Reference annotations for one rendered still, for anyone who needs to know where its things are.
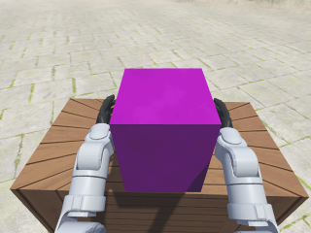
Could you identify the robot right hand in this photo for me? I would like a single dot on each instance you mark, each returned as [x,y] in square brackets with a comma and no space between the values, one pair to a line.
[223,113]

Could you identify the robot left hand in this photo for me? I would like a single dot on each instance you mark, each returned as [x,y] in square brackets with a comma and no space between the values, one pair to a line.
[104,115]

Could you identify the robot left forearm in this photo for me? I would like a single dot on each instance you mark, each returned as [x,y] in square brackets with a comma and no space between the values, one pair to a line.
[87,188]

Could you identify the pedestal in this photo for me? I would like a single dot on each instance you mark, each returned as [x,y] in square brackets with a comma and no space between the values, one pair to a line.
[45,180]

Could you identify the robot right forearm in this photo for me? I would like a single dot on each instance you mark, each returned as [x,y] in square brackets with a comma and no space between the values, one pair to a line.
[247,202]

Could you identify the robot left upper arm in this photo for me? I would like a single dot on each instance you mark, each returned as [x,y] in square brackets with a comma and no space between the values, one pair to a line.
[81,227]

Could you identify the carton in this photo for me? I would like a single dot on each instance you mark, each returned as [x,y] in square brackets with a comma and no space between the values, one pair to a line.
[164,126]

